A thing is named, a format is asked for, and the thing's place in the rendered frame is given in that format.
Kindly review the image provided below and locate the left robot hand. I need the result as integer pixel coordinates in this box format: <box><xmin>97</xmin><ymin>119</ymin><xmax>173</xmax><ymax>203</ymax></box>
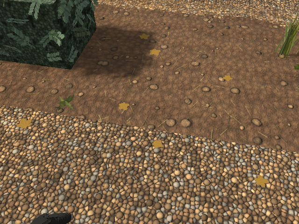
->
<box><xmin>31</xmin><ymin>213</ymin><xmax>71</xmax><ymax>224</ymax></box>

